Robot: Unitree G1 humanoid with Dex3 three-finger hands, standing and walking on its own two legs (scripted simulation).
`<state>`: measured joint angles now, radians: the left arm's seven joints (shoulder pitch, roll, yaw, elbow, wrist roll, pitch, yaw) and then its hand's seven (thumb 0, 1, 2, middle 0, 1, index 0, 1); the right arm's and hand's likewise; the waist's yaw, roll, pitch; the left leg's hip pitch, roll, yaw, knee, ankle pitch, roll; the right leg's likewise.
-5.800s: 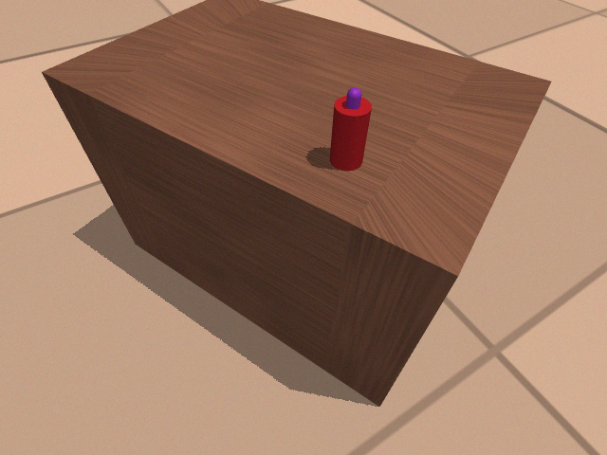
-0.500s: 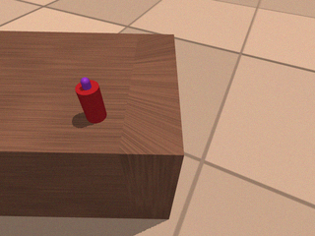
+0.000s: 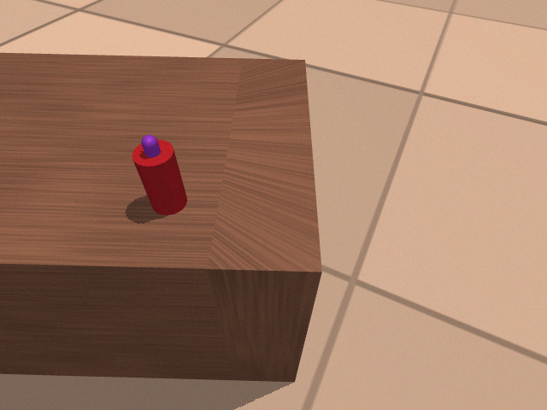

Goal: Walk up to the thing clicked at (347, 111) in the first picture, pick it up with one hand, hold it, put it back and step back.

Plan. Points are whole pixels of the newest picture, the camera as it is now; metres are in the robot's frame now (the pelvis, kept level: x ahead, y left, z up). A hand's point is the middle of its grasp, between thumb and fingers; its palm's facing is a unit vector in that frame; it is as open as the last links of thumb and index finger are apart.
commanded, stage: stand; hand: left
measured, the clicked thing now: (159, 172) +0.50 +0.21 +0.05
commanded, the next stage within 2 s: rise first in 0.26 s
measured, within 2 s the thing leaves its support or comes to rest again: neither
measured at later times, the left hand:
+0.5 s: hand out of the picture +0.13 +0.24 -0.15, palm faces +0.11 -0.94 -0.32, open 8.7 cm
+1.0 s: hand (84, 368) +0.19 +0.27 -0.02, palm faces +0.32 -0.88 -0.36, open 17.1 cm
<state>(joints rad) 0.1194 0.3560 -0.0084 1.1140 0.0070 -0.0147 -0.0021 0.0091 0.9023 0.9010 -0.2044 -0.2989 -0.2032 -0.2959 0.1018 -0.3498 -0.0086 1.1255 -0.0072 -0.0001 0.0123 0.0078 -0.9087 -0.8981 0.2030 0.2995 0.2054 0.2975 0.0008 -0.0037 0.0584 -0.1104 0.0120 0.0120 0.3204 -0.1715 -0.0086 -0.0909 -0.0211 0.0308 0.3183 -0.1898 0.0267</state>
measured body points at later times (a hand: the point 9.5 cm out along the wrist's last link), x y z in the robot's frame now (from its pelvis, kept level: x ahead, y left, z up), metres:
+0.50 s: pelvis -0.01 +0.00 -0.01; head +0.03 +0.00 +0.44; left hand +0.12 +0.29 -0.12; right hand +0.12 -0.29 -0.12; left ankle +0.00 +0.12 -0.75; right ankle -0.01 -0.14 -0.75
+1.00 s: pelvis +0.01 +0.00 -0.01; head +0.01 -0.01 +0.44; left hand +0.17 +0.31 +0.00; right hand +0.18 -0.25 -0.09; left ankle +0.00 +0.12 -0.75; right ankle -0.01 -0.14 -0.75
